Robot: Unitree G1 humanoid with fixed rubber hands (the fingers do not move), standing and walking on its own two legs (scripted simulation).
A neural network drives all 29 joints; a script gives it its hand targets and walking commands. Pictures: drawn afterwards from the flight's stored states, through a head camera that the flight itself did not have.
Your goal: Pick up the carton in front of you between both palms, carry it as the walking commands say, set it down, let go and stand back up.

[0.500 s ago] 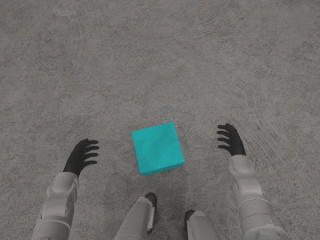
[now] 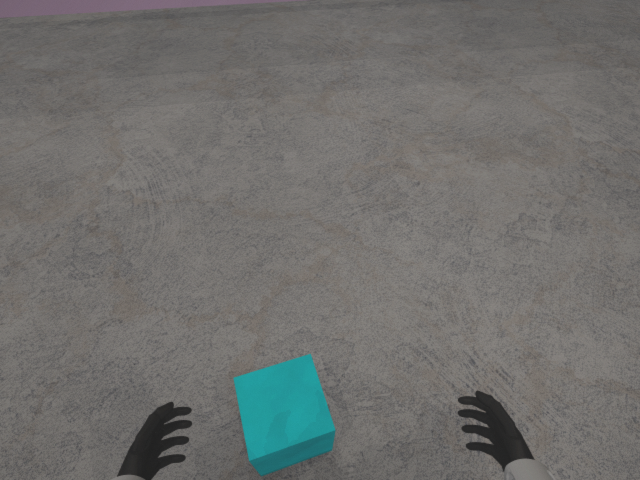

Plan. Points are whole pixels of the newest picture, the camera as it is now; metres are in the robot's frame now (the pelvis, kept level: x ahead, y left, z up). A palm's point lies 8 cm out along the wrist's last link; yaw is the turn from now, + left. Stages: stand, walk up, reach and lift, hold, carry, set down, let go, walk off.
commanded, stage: let go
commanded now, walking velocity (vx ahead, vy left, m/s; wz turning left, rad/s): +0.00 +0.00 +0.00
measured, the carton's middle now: (285, 416) +0.37 +0.10 -0.65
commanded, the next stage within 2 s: stand in 0.42 s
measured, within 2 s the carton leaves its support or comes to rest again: neither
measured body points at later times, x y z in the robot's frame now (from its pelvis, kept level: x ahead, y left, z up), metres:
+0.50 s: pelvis +0.00 +0.01 -0.01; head +0.00 +0.03 +0.44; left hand +0.15 +0.27 -0.09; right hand +0.15 -0.23 -0.09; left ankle +0.01 +0.13 -0.74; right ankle -0.07 -0.11 -0.74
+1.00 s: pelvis +0.04 +0.03 -0.03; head +0.04 +0.04 +0.42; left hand +0.08 +0.31 -0.14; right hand +0.16 -0.21 -0.14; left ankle +0.01 +0.13 -0.74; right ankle -0.07 -0.11 -0.74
